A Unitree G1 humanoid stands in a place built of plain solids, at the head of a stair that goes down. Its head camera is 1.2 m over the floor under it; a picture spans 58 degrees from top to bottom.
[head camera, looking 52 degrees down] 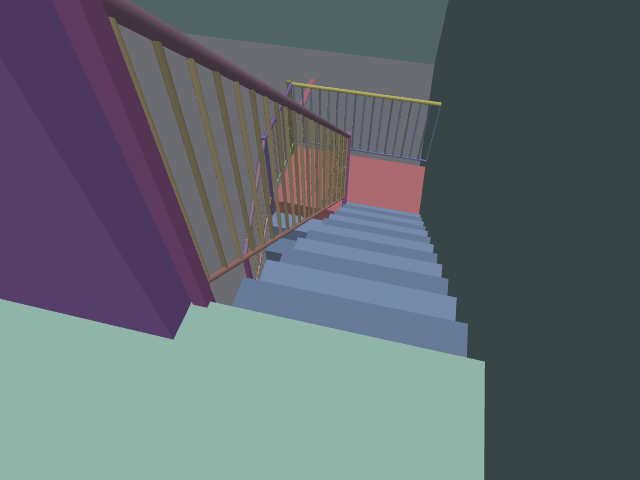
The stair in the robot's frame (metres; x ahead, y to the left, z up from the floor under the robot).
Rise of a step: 0.20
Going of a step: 0.23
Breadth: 0.85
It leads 14 degrees to the right of straight ahead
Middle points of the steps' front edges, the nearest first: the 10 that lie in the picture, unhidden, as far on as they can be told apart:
0.59 -0.06 0.00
0.82 -0.12 -0.20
1.05 -0.17 -0.41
1.28 -0.23 -0.61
1.50 -0.28 -0.82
1.73 -0.34 -1.02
1.96 -0.39 -1.23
2.19 -0.44 -1.43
2.41 -0.50 -1.64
2.64 -0.55 -1.84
